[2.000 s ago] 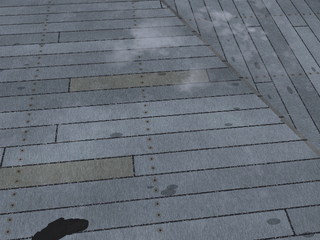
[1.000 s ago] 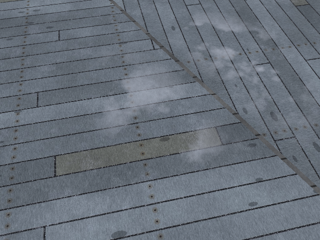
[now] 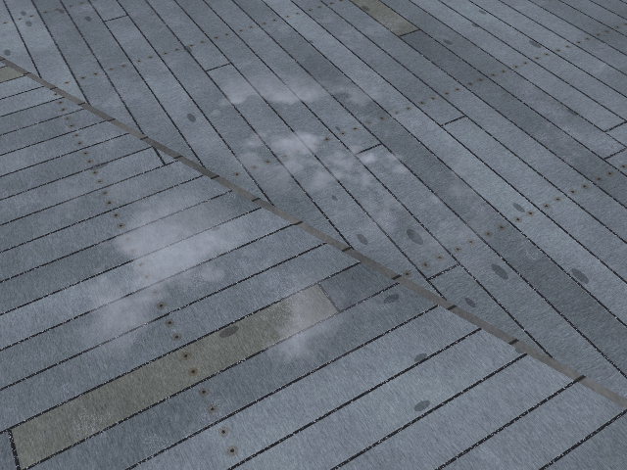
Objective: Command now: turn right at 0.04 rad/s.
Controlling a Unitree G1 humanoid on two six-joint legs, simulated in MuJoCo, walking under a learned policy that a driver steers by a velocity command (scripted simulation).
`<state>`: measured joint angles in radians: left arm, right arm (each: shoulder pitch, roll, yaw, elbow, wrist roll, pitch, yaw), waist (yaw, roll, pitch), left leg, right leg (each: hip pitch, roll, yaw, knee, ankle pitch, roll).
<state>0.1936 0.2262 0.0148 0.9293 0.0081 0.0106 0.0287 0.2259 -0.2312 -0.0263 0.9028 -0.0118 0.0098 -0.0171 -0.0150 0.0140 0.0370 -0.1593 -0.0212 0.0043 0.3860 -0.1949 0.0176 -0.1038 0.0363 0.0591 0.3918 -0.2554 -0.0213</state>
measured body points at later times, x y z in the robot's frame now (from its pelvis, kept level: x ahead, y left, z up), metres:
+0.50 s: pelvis -0.01 -0.01 +0.00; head -0.01 -0.01 +0.45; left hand +0.01 +0.23 -0.15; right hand +0.00 -0.25 -0.16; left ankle +0.01 +0.11 -0.74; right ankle -0.03 -0.11 -0.74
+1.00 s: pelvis +0.00 -0.01 +0.00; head +0.01 -0.01 +0.45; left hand -0.02 +0.22 -0.16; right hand -0.01 -0.23 -0.16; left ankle +0.01 +0.11 -0.74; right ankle -0.03 -0.11 -0.74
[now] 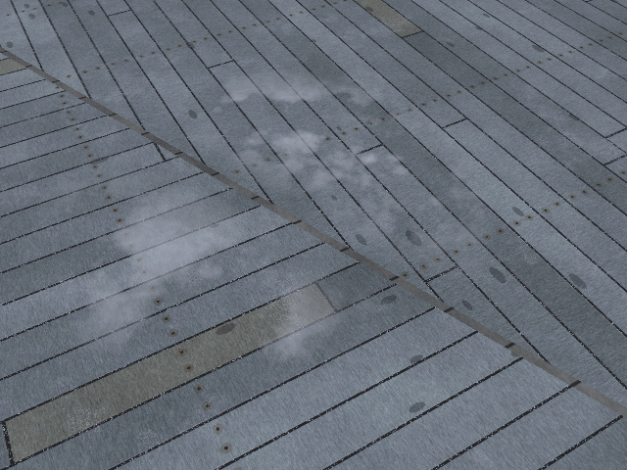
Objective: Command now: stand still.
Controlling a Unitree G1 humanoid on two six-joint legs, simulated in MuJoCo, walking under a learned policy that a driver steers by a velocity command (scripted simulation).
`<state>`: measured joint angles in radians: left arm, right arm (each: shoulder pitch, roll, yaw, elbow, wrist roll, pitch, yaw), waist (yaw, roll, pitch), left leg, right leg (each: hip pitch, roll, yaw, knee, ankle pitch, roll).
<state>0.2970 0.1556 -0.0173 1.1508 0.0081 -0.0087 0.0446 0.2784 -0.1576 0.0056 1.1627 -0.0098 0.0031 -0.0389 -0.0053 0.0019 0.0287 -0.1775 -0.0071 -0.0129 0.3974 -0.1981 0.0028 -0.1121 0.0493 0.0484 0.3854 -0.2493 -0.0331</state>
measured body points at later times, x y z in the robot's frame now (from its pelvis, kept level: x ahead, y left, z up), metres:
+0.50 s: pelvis +0.01 +0.00 +0.00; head +0.02 +0.00 +0.45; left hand -0.02 +0.22 -0.16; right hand -0.02 -0.22 -0.16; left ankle +0.01 +0.12 -0.74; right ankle -0.03 -0.10 -0.74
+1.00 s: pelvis +0.08 +0.04 -0.01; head +0.09 +0.06 +0.44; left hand +0.02 +0.27 -0.17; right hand +0.07 -0.20 -0.16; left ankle +0.05 +0.11 -0.74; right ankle -0.02 -0.09 -0.70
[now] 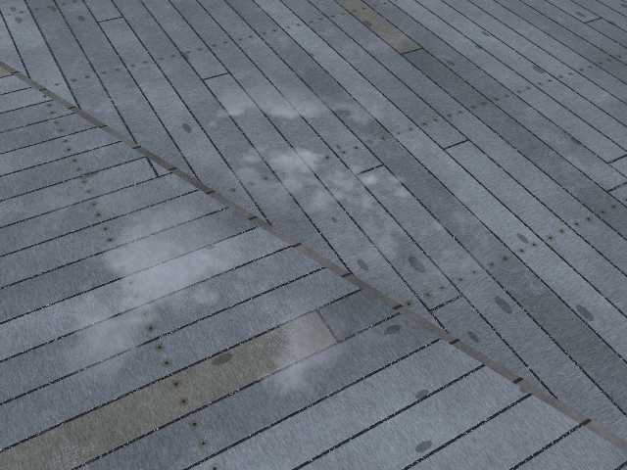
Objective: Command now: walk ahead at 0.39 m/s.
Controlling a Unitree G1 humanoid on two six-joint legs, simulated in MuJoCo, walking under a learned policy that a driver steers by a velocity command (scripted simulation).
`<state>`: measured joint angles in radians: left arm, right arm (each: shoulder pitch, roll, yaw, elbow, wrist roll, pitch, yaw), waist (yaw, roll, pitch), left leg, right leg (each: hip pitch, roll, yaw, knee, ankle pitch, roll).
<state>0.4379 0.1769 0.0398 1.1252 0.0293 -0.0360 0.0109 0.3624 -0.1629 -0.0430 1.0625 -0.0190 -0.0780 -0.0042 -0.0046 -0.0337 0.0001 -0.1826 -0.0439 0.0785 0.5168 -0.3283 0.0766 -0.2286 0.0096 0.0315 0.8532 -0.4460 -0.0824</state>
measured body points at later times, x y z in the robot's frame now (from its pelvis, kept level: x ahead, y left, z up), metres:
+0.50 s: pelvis +0.26 -0.02 +0.00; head +0.29 -0.02 +0.45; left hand +0.33 +0.23 -0.15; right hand +0.25 -0.25 -0.16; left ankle +0.13 +0.09 -0.63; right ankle +0.32 -0.06 -0.73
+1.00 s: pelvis +0.55 +0.03 -0.01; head +0.59 +0.03 +0.44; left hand +0.49 +0.26 -0.16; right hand +0.70 -0.21 -0.14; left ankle +0.63 +0.09 -0.73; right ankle +0.37 -0.07 -0.65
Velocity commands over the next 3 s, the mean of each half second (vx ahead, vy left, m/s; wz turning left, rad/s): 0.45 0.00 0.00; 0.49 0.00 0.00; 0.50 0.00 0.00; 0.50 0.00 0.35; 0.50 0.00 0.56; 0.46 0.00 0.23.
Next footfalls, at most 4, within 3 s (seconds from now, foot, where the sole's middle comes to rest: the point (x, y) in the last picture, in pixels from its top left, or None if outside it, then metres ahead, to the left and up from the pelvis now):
0.38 right None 0.36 -0.06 -0.77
0.92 left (272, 404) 0.67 0.09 -0.77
1.48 right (341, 295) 0.98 -0.07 -0.77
2.04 left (275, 223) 1.24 0.11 -0.77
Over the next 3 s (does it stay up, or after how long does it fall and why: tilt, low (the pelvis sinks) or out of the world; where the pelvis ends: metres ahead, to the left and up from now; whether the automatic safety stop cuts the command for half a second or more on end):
stays up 1.58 0.21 0.01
